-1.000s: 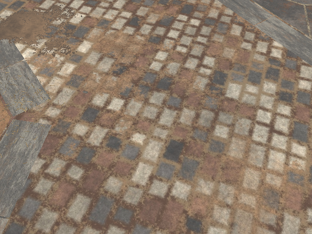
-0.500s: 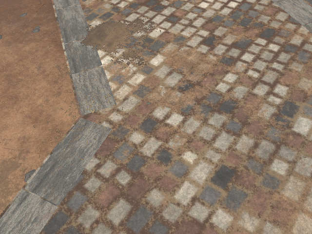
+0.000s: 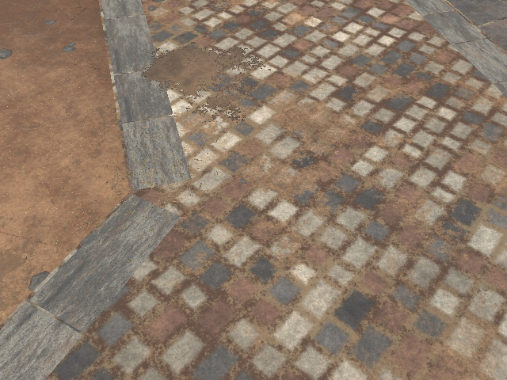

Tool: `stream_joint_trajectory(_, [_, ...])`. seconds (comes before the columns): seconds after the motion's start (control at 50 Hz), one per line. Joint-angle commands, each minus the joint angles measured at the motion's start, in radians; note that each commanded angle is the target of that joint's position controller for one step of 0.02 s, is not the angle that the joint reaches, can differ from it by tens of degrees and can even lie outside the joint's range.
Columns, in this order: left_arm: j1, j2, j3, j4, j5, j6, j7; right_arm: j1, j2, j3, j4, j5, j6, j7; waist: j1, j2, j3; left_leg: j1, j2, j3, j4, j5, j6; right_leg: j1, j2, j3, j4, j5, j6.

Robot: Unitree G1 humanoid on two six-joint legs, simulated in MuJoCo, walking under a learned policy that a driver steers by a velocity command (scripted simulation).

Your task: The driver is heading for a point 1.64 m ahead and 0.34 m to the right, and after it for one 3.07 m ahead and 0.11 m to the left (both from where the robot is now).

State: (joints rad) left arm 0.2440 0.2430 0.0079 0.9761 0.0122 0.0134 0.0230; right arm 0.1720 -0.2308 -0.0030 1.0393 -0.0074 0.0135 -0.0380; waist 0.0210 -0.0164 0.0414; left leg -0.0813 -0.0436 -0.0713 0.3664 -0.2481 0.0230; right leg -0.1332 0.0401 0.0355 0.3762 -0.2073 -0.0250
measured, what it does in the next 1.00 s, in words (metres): stands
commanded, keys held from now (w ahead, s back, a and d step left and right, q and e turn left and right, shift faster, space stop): no key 0.86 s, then w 0.14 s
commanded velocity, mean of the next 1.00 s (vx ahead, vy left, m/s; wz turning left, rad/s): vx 0.02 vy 0.00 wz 0.01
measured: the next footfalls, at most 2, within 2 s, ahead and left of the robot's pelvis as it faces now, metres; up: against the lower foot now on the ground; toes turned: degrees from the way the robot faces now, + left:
left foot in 1.62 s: +0.44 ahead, +0.03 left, +0.00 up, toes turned +3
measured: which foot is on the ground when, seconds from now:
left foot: down 0.00-1.00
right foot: down 0.00-1.00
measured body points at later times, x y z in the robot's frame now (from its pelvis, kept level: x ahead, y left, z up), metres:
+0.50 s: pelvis -0.01 +0.02 +0.00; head +0.00 +0.02 +0.45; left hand +0.00 +0.25 -0.16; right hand +0.00 -0.22 -0.16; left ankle -0.03 +0.11 -0.75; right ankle +0.00 -0.11 -0.75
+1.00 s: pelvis +0.01 +0.01 -0.01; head +0.01 +0.01 +0.44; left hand -0.01 +0.24 -0.17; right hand -0.02 -0.22 -0.17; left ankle -0.03 +0.11 -0.74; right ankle +0.00 -0.10 -0.74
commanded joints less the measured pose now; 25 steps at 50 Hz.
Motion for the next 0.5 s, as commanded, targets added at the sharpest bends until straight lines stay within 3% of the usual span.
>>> stream_joint_trajectory(0.02, [0.025,0.093,0.017,0.001,0.001,-0.003,0.004,0.024,-0.11,-0.013,0.0,0.0,-0.01,-0.005,-0.006,0.047,0.013,-0.05,0.123,-0.103,-0.069,0.187,0.036,-0.002,-0.101,0.09,-0.049,0.122,-0.014])
stream_joint_trajectory(0.5, [0.066,0.039,-0.006,0.137,-0.002,-0.005,0.015,0.128,-0.052,0.011,0.091,-0.001,-0.02,-0.008,-0.011,0.02,0.022,-0.084,0.105,-0.09,-0.074,0.142,0.044,-0.025,-0.11,0.084,-0.036,0.101,-0.006])
Velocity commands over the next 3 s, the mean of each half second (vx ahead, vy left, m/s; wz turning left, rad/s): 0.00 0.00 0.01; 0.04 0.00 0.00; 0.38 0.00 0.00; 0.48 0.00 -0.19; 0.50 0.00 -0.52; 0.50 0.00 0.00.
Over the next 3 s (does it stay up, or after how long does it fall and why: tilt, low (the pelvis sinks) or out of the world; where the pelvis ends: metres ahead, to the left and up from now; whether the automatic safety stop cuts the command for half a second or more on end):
stays up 1.03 -0.18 0.00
